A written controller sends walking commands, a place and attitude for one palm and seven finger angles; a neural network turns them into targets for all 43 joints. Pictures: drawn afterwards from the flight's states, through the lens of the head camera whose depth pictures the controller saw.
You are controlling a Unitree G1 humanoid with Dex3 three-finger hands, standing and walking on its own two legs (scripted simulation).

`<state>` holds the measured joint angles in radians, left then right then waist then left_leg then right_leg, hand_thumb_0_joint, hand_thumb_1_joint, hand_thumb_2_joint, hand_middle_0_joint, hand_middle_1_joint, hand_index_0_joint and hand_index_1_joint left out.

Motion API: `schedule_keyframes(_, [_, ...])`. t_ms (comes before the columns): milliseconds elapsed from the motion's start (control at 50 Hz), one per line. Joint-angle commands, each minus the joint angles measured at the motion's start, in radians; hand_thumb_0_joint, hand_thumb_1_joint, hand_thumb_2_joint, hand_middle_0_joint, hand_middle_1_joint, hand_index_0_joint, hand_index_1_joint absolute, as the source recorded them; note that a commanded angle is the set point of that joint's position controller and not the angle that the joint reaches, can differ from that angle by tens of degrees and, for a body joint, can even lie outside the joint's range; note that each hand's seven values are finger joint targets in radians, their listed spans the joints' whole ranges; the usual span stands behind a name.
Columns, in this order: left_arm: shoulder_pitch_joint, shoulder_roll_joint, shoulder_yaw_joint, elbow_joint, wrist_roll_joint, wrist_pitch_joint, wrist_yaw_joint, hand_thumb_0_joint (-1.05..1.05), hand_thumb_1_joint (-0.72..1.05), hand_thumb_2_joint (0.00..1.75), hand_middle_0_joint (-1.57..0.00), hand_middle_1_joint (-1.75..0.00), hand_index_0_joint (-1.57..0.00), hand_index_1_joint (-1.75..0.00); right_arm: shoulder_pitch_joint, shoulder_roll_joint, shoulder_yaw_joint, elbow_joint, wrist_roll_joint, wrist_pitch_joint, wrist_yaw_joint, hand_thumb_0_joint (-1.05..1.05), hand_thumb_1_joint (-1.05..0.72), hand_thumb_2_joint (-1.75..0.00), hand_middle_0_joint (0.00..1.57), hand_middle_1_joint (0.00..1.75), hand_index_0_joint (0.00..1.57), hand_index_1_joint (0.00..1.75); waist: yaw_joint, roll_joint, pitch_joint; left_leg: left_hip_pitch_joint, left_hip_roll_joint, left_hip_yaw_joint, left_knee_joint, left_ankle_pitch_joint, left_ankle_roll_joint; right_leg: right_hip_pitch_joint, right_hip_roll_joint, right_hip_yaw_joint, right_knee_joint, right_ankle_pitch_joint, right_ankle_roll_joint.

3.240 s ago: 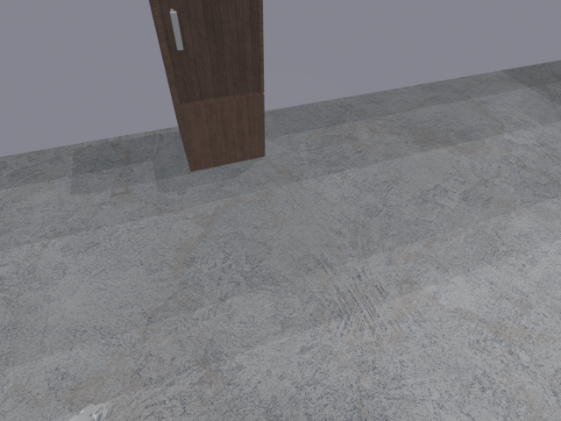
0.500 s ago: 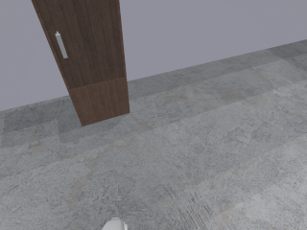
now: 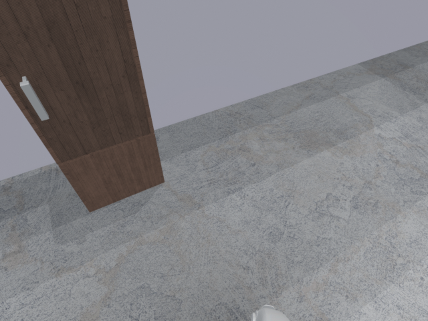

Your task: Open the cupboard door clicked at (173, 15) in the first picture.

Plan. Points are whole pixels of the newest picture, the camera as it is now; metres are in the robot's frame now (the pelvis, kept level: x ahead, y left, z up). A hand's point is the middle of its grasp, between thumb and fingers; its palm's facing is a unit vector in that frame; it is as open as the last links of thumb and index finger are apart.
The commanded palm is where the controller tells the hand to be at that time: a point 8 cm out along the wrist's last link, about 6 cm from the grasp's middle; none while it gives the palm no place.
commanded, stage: turn to face it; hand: left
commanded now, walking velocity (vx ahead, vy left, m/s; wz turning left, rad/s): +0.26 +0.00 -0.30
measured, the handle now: (34, 98) +0.72 +0.62 -0.03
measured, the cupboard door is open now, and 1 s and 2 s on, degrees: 0 0 0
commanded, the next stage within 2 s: take the last steps up to it in 1.14 s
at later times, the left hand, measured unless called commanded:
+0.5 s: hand (156, 291) +0.22 +0.14 -0.17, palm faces +0.18 -0.96 -0.20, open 7.2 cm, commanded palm none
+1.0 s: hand (144, 297) +0.20 +0.17 -0.16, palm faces +0.41 -0.86 -0.31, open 7.4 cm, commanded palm none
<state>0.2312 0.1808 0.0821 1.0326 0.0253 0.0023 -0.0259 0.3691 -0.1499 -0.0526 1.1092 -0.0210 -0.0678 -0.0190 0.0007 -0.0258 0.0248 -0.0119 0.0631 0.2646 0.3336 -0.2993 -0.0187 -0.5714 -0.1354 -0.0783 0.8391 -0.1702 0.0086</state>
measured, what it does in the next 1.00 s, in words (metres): walks ahead, turning left: right foot, then left foot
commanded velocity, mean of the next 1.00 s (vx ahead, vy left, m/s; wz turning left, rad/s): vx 0.01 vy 0.00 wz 0.48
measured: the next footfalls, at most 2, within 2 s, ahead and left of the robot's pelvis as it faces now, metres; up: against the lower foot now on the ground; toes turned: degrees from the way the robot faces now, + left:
right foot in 0.12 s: +0.21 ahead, -0.14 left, +0.00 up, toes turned -11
left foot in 0.58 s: +0.25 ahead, +0.09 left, +0.00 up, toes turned +20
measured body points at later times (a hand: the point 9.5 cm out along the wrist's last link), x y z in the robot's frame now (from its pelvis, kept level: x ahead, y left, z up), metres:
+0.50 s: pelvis +0.16 -0.05 -0.01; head +0.18 -0.04 +0.44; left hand +0.21 +0.20 -0.16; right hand +0.24 -0.28 -0.15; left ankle +0.20 +0.08 -0.71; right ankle +0.17 -0.13 -0.74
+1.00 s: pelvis +0.19 -0.07 -0.01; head +0.23 -0.08 +0.43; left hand +0.18 +0.21 -0.13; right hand +0.36 -0.27 -0.17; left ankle +0.21 +0.08 -0.74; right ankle +0.24 -0.18 -0.74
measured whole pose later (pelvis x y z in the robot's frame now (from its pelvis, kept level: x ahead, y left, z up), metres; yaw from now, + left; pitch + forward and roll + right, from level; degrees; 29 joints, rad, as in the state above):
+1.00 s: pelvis +0.19 -0.07 -0.01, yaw +23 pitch +0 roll +0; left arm 0.18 0.22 0.07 0.90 0.01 0.02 0.02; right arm 0.18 -0.22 -0.07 0.92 -0.01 0.05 0.01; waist -0.02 0.05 0.05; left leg -0.39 -0.01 -0.05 0.57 -0.19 -0.01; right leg -0.28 -0.04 -0.05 0.59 -0.32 0.04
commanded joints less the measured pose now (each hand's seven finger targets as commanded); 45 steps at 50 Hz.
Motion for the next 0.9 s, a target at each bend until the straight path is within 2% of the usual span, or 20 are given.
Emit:
schedule_keyframes(0, [-0.072,0.005,-0.009,-0.076,0.004,-0.021,-0.005,0.00,0.90,0.90,-0.20,-0.30,-0.20,-0.30,0.065,-0.136,-0.024,-0.022,-0.011,-0.011,0.000,0.00,-0.90,-0.90,0.20,0.30,0.20,0.30,-0.028,0.169,0.120,-0.056,0.264,-0.076,-0.091,0.320,0.127,0.051,0.036,-0.054,-0.166,-0.007,-0.020])
schedule_keyframes(40, [0.025,0.035,-0.002,-0.053,0.005,-0.032,-0.001,0.00,0.90,0.90,-0.20,-0.30,-0.20,-0.30,0.046,-0.155,-0.028,-0.024,-0.009,-0.003,0.001,0.00,-0.90,-0.90,0.20,0.30,0.20,0.30,0.028,0.130,0.052,-0.050,0.257,-0.049,0.063,0.474,0.105,0.216,0.083,-0.083,-0.228,-0.034,-0.046])
schedule_keyframes(60, [0.155,0.063,0.006,-0.009,0.010,-0.043,0.002,0.00,0.90,0.90,-0.20,-0.30,-0.20,-0.30,0.032,-0.158,-0.026,-0.024,-0.006,-0.001,0.002,0.00,-0.90,-0.90,0.20,0.30,0.20,0.30,0.088,0.076,-0.014,-0.084,0.215,-0.013,0.245,0.528,0.077,0.389,0.117,-0.098,-0.292,0.008,-0.057])
schedule_keyframes(80, [0.271,0.143,0.025,0.028,0.017,-0.059,0.012,0.00,0.90,0.90,-0.20,-0.30,-0.20,-0.30,0.052,-0.125,-0.020,-0.028,0.004,-0.002,0.011,0.00,-0.90,-0.90,0.20,0.30,0.20,0.30,0.133,-0.068,-0.107,-0.251,0.152,0.014,0.516,0.362,0.040,0.609,-0.003,0.047,-0.325,0.085,-0.090])
schedule_keyframes(100, [0.339,0.260,0.049,0.044,0.009,-0.069,0.025,0.00,0.90,0.90,-0.20,-0.30,-0.20,-0.30,0.112,-0.044,-0.002,-0.052,0.016,-0.005,0.013,0.00,-0.90,-0.90,0.20,0.30,0.20,0.30,0.115,-0.343,-0.236,-0.498,-0.006,-0.029,0.842,-0.253,-0.005,0.806,-0.297,0.472,-0.424,0.315,-0.202])
schedule_keyframes(120, [0.330,0.270,0.044,0.035,-0.014,-0.066,0.033,0.00,0.90,0.90,-0.20,-0.30,-0.20,-0.30,0.060,-0.084,-0.006,-0.067,0.021,0.008,0.004,0.00,-0.90,-0.90,0.20,0.30,0.20,0.30,0.119,-0.224,-0.257,-0.507,0.006,-0.195,0.968,-0.308,0.014,0.753,-0.332,0.485,-0.494,0.403,-0.239])
schedule_keyframes(180, [0.096,0.144,0.001,-0.015,-0.010,-0.066,0.046,0.00,0.90,0.90,-0.20,-0.30,-0.20,-0.30,-0.001,-0.051,-0.003,-0.046,0.013,0.029,0.001,0.00,-0.90,-0.90,0.20,0.30,0.20,0.30,0.034,-0.059,-0.059,-0.504,0.083,-0.268,0.988,-0.108,0.010,0.436,-0.265,0.224,-0.522,0.378,-0.171])
schedule_keyframes(240, [0.003,0.091,-0.023,-0.032,-0.005,-0.069,0.052,0.00,0.90,0.90,-0.20,-0.30,-0.20,-0.30,0.069,-0.020,0.001,-0.020,0.008,0.065,0.005,0.00,-0.90,-0.90,0.20,0.30,0.20,0.30,-0.039,-0.059,-0.019,-0.430,0.081,-0.253,0.851,-0.043,-0.009,0.301,-0.212,0.023,-0.558,0.391,-0.121])
schedule_keyframes(260, [-0.005,0.084,-0.024,-0.041,-0.005,-0.065,0.054,0.00,0.90,0.90,-0.20,-0.30,-0.20,-0.30,0.069,-0.016,0.001,-0.021,0.006,0.076,0.007,0.00,-0.90,-0.90,0.20,0.30,0.20,0.30,-0.041,-0.078,-0.020,-0.423,0.078,-0.236,0.823,-0.037,-0.017,0.283,-0.210,-0.011,-0.564,0.380,-0.125])
schedule_keyframes(460, [0.011,0.156,0.011,-0.072,0.002,-0.019,0.062,0.00,0.90,0.90,-0.20,-0.30,-0.20,-0.30,-0.142,-0.056,-0.006,-0.154,0.002,0.087,0.034,0.00,-0.90,-0.90,0.20,0.30,0.20,0.30,0.015,-0.107,-0.006,-0.428,0.054,-0.142,0.417,-0.052,-0.018,0.436,-0.258,-0.093,-0.446,0.303,-0.125])
schedule_keyframes(500, [0.002,0.173,0.017,-0.083,-0.004,-0.011,0.059,0.00,0.90,0.90,-0.20,-0.30,-0.20,-0.30,-0.115,-0.087,-0.013,-0.165,-0.002,0.087,0.035,0.00,-0.90,-0.90,0.20,0.30,0.20,0.30,-0.008,-0.065,-0.025,-0.333,0.031,-0.120,0.305,0.037,-0.008,0.421,-0.237,-0.129,-0.346,0.292,-0.092])
schedule_keyframes(520, [-0.005,0.174,0.018,-0.089,-0.010,-0.006,0.056,0.00,0.90,0.90,-0.20,-0.30,-0.20,-0.30,-0.055,-0.122,-0.023,-0.157,-0.006,0.084,0.034,0.00,-0.90,-0.90,0.20,0.30,0.20,0.30,-0.044,0.013,-0.058,-0.217,0.022,-0.132,0.211,0.156,0.003,0.373,-0.209,-0.162,-0.221,0.238,-0.057])
schedule_keyframes(540, [0.001,0.135,0.015,-0.112,-0.017,0.002,0.050,0.00,0.90,0.90,-0.20,-0.30,-0.20,-0.30,0.002,-0.209,-0.043,-0.162,-0.012,0.077,0.030,0.00,-0.90,-0.90,0.20,0.30,0.20,0.30,-0.066,0.271,-0.081,-0.115,0.165,-0.381,0.096,0.412,0.082,0.217,-0.098,-0.195,-0.009,-0.021,0.018])
schedule_keyframes(560, [-0.035,0.091,0.000,-0.168,-0.022,0.007,0.048,0.00,0.90,0.90,-0.20,-0.30,-0.20,-0.30,0.041,-0.297,-0.059,-0.166,-0.007,0.075,0.020,0.00,-0.90,-0.90,0.20,0.30,0.20,0.30,-0.086,0.466,-0.078,-0.069,0.377,-0.669,-0.002,0.727,0.231,0.031,0.030,-0.140,0.238,-0.534,0.079])
schedule_keyframes(580, [-0.076,0.119,0.001,-0.186,-0.011,0.015,0.052,0.00,0.90,0.90,-0.20,-0.30,-0.20,-0.30,0.039,-0.306,-0.059,-0.155,-0.003,0.080,0.015,0.00,-0.90,-0.90,0.20,0.30,0.20,0.30,-0.085,0.291,-0.096,-0.095,0.397,-0.651,-0.004,0.560,0.271,0.032,0.026,-0.005,0.334,-0.527,0.059])
schedule_keyframes(620, [-0.085,0.112,0.013,-0.171,-0.006,0.018,0.046,0.00,0.90,0.90,-0.20,-0.30,-0.20,-0.30,-0.082,-0.267,-0.051,-0.197,-0.003,0.076,0.006,0.00,-0.90,-0.90,0.20,0.30,0.20,0.30,-0.048,0.261,-0.065,-0.151,0.287,-0.593,-0.025,0.288,0.214,-0.030,0.008,0.033,0.366,-0.372,0.058])
schedule_keyframes(660, [-0.047,0.118,0.016,-0.147,-0.006,0.020,0.038,0.00,0.90,0.90,-0.20,-0.30,-0.20,-0.30,-0.167,-0.237,-0.039,-0.224,-0.004,0.070,0.004,0.00,-0.90,-0.90,0.20,0.30,0.20,0.30,-0.013,0.196,-0.061,-0.197,0.216,-0.482,-0.022,0.287,0.170,0.016,0.009,0.054,0.336,-0.259,0.067])
schedule_keyframes(700, [-0.025,0.113,0.013,-0.142,-0.009,0.025,0.038,0.00,0.90,0.90,-0.20,-0.30,-0.20,-0.30,-0.170,-0.245,-0.043,-0.233,-0.002,0.068,0.004,0.00,-0.90,-0.90,0.20,0.30,0.20,0.30,-0.013,0.157,-0.088,-0.189,0.182,-0.449,-0.017,0.295,0.165,0.059,0.027,0.048,0.268,-0.237,0.073])
schedule_keyframes(800, [-0.046,0.104,0.008,-0.170,-0.013,0.032,0.045,0.00,0.90,0.90,-0.20,-0.30,-0.20,-0.30,-0.156,-0.262,-0.057,-0.237,-0.005,0.082,0.011,0.00,-0.90,-0.90,0.20,0.30,0.20,0.30,-0.034,0.156,-0.084,-0.187,0.187,-0.513,-0.030,0.196,0.191,0.111,0.056,0.044,0.077,-0.275,0.075])
schedule_keyframes(880, [-0.015,0.103,0.002,-0.180,-0.017,0.024,0.050,0.00,0.90,0.90,-0.20,-0.30,-0.20,-0.30,-0.179,-0.266,-0.063,-0.244,-0.007,0.093,0.016,0.00,-0.90,-0.90,0.20,0.30,0.20,0.30,-0.023,0.201,-0.087,-0.219,0.160,-0.543,0.013,0.275,0.181,0.223,0.096,0.028,-0.112,-0.261,0.064])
